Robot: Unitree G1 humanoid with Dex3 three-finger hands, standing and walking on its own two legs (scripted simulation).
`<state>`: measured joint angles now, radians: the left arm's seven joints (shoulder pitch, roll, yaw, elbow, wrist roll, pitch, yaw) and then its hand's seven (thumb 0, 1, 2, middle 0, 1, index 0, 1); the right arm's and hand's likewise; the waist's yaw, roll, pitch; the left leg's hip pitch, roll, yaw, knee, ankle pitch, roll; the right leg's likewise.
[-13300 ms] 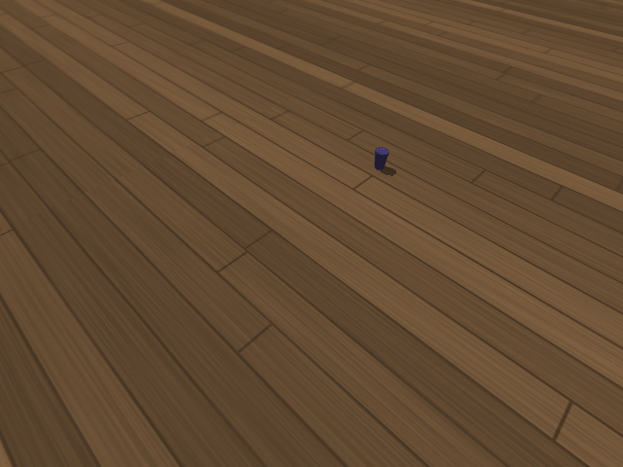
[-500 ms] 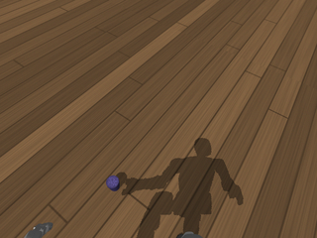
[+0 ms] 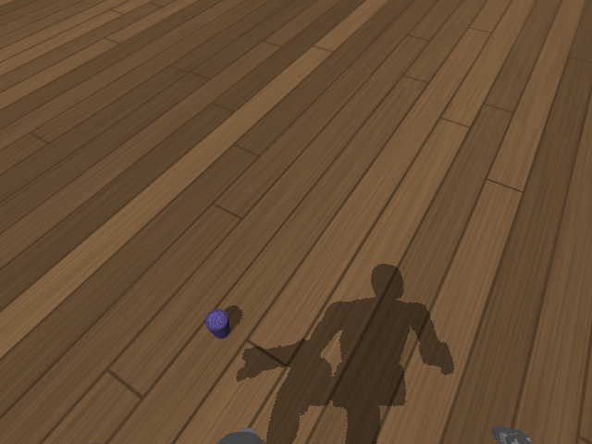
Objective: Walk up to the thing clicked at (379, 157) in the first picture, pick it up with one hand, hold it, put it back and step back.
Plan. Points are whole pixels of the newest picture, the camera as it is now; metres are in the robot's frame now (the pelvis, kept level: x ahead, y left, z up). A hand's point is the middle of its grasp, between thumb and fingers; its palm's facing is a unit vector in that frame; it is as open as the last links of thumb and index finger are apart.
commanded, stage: walk up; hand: left
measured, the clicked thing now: (219, 325) +0.56 +0.27 -0.70
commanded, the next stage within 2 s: stand in 1.82 s
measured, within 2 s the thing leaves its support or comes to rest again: neither
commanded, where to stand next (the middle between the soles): +0.19 +0.01 m, yaw +3 degrees
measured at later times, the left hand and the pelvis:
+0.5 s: hand out of the picture -0.07 +0.26 -0.15, palm faces +0.09 -0.95 -0.30, open 7.4 cm; pelvis -0.14 -0.01 +0.01, yaw +4 degrees
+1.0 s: hand out of the picture -0.13 +0.27 -0.13, palm faces +0.07 -0.91 -0.40, open 7.4 cm; pelvis -0.17 -0.02 +0.01, yaw +3 degrees
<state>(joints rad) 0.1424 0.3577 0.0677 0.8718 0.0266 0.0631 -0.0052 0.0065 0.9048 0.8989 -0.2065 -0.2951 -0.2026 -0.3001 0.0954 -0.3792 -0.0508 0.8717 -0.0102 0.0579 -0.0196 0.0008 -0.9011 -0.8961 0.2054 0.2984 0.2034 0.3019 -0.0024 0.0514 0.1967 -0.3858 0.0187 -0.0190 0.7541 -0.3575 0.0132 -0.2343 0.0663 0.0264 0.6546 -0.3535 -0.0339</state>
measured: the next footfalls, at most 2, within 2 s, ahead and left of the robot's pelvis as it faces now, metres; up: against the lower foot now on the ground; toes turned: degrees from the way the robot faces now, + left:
left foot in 0.30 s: -0.10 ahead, +0.11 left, +0.00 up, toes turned +3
right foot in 0.64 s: -0.16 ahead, -0.17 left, +0.00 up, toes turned +4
